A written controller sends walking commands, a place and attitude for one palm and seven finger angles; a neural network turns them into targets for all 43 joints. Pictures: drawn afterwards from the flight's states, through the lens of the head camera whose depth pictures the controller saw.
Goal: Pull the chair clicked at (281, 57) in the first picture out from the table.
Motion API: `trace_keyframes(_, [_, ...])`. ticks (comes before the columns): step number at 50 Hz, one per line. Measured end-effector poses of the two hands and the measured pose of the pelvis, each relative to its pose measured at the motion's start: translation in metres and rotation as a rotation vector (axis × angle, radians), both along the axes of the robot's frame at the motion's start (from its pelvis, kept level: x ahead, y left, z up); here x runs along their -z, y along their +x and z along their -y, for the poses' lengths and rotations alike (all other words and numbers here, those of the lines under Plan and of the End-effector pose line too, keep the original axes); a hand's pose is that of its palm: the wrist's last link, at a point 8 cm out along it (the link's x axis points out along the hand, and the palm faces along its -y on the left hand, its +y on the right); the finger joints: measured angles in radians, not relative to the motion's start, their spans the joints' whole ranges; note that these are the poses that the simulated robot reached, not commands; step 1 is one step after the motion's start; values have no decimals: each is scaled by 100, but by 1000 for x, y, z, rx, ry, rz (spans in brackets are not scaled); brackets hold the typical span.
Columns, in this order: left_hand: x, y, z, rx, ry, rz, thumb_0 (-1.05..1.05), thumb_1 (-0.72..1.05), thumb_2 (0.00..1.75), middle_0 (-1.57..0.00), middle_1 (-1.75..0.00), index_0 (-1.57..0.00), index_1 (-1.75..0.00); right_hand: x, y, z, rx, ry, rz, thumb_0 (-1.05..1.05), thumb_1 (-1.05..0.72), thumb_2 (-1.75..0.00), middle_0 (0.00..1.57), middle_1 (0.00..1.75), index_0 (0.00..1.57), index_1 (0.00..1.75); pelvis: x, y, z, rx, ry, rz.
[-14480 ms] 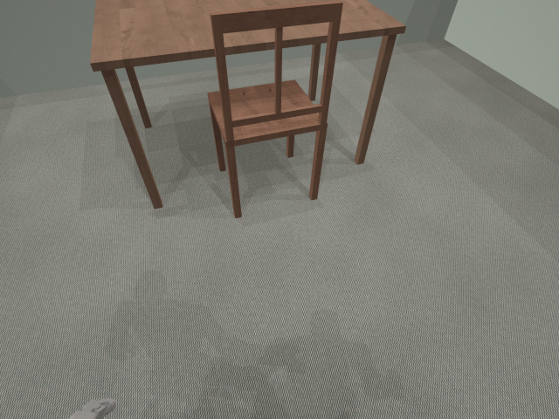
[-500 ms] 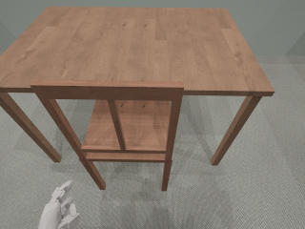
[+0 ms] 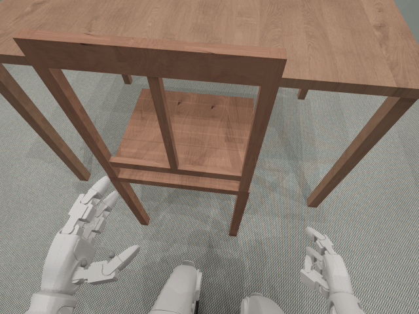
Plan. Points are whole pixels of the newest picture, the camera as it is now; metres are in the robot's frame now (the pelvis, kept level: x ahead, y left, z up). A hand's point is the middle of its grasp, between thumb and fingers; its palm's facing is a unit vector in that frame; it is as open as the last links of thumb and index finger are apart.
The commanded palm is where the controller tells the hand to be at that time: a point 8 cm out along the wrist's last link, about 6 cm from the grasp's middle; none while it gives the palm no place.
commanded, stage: raise the hand toward the chair's back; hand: left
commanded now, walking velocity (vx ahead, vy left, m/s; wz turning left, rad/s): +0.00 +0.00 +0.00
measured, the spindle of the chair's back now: (166, 129) +0.47 +0.16 +0.03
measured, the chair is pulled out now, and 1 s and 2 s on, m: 0.00 0.00 0.00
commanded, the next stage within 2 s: aim the fingers beside a spindle in 1.42 s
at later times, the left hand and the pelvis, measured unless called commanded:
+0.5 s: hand (99, 236) +0.22 +0.21 +0.06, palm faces -0.02 -1.00 -0.05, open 15.6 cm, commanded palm +0.20 +0.27 +0.07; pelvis +0.00 +0.04 +0.02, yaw -2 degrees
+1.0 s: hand (71, 213) +0.24 +0.26 +0.08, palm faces +0.04 -1.00 -0.08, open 16.9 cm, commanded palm +0.22 +0.30 +0.08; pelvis +0.00 +0.04 +0.03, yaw -1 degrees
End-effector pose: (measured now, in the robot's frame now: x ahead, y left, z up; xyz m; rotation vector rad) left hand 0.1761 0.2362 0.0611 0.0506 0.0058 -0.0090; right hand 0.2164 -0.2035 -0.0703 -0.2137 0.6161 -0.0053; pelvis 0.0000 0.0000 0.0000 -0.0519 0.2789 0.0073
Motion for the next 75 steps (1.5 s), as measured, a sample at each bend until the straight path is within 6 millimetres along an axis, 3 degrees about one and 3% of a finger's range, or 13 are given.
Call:
trace_keyframes(6, [12,35,3,81,-43,-126,1,17,58,-13,-19,-13,-19,10,-42,8,143,14,-130,1,-90,-90,20,30,21,30,-8,4,-8,28,10,-10])
trace_keyframes(13, [-7,27,-26,-55,1,-102,0,1,51,-11,-16,-11,-16,-7,-69,27,215,-52,-168,1,-90,-90,20,30,20,30,-20,9,-19,41,7,-4])
trace_keyframes(20, [0,26,-26,0,-9,-42,0,-16,44,-9,-14,-9,-14,-13,-59,27,174,-110,-111,1,-90,-90,20,30,20,30,-13,1,-30,25,-15,-9])
trace_keyframes(24, [2,26,-26,19,-8,-64,0,-25,40,-8,-12,-9,-12,-21,-48,15,162,-96,-64,1,-90,-90,20,30,20,30,-15,-2,-35,24,-21,2])
trace_keyframes(31, [-22,24,-49,-64,24,5,-1,-40,34,-7,-10,-7,-10,-34,-36,-15,97,-48,-17,1,-90,-90,20,30,20,30,-22,-5,-39,14,-29,27])
trace_keyframes(36, [-15,26,-55,-44,13,-38,-1,-46,31,-6,-9,-7,-9,-36,-37,-26,67,-39,-16,1,-90,-90,20,30,20,30,-25,-7,-42,6,-34,37])
trace_keyframes(40, [-8,29,-54,-7,9,-79,-1,-48,30,-6,-9,-6,-8,-37,-44,-24,69,-56,-30,1,-90,-90,20,31,20,30,-26,-8,-43,4,-35,43])
trace_keyframes(48, [-27,43,-70,-49,33,-3,-1,-49,30,-6,-9,-6,-8,-37,-63,-8,103,-92,-84,1,-90,-90,20,30,20,30,-31,-5,-43,6,-36,46])
trace_keyframes(55, [-15,48,-64,-7,4,-86,-1,-50,30,-6,-8,-6,-8,-40,-71,3,142,-100,-96,1,-90,-90,20,30,20,30,-35,0,-43,11,-32,42])
trace_keyframes(64, [-24,51,-62,-43,25,-3,-1,-50,30,-6,-8,-6,-8,-37,-64,5,121,-95,-93,1,-90,-90,20,30,20,30,-33,2,-38,11,-29,35])
trace_keyframes(75, [-15,49,-53,-18,3,-67,-1,-50,30,-6,-8,-6,-8,-38,-47,1,106,-70,-60,1,-90,-90,20,30,20,30,-33,5,-33,8,-27,33])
